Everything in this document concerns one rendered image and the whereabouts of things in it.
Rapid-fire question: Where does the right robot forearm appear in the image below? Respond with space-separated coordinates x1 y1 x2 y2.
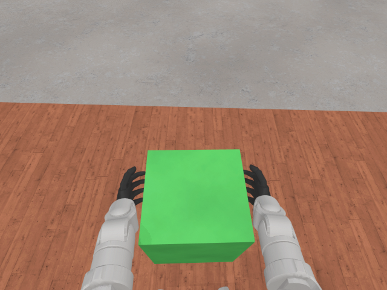
253 195 322 290

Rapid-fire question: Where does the carton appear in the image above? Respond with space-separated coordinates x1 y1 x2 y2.
138 149 255 264

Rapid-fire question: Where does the right robot hand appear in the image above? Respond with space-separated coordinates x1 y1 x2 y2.
243 165 271 205

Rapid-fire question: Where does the left robot forearm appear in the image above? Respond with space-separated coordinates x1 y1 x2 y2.
81 198 139 290

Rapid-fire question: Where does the left robot hand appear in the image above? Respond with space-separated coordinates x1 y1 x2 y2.
117 166 146 205

